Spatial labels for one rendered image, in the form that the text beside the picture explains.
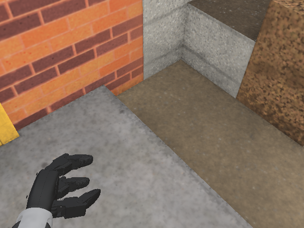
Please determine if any left robot hand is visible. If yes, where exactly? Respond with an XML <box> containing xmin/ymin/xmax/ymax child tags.
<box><xmin>26</xmin><ymin>153</ymin><xmax>101</xmax><ymax>219</ymax></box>

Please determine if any robot left forearm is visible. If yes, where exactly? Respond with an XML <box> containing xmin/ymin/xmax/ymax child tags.
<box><xmin>11</xmin><ymin>207</ymin><xmax>53</xmax><ymax>228</ymax></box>

